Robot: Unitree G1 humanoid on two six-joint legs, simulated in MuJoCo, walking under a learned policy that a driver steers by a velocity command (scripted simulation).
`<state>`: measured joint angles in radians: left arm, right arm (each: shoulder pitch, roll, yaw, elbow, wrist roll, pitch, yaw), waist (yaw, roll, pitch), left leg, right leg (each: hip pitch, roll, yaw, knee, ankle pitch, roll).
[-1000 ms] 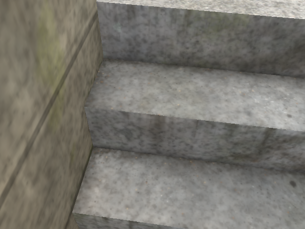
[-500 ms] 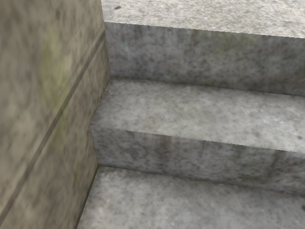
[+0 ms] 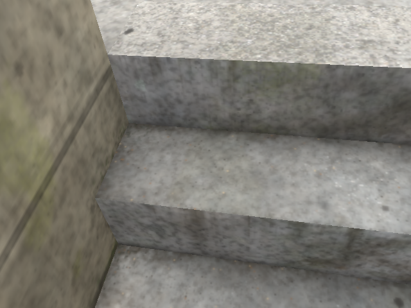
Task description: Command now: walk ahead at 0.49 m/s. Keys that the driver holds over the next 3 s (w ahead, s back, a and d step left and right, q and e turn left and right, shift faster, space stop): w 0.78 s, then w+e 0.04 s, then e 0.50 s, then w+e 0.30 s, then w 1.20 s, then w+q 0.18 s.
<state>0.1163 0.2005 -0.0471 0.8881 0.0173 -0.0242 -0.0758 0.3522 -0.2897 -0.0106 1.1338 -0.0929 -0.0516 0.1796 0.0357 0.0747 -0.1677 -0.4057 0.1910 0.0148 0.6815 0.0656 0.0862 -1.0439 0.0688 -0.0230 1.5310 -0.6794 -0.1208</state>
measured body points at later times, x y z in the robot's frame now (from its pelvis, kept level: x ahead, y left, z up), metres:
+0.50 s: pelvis +0.19 -0.02 +0.18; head +0.22 -0.03 +0.63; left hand +0.04 +0.15 +0.04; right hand +0.42 -0.17 +0.08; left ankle +0.36 +0.10 -0.26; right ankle +0.05 -0.09 -0.57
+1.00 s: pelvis +0.45 +0.01 +0.40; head +0.47 +0.00 +0.85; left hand +0.71 +0.17 +0.33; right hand +0.38 -0.17 +0.24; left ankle +0.36 +0.08 -0.35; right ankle +0.57 -0.10 -0.12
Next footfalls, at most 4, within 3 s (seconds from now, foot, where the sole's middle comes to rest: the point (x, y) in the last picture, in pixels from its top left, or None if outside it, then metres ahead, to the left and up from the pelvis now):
0.58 left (203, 305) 0.39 0.08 -0.40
1.02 right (274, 171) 0.61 -0.09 -0.20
1.66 left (171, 50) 0.79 0.13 0.01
2.08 right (316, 75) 0.68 -0.16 0.01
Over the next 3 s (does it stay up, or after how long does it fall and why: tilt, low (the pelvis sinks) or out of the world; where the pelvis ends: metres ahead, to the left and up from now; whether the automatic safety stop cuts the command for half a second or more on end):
stays up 0.96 -0.38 0.79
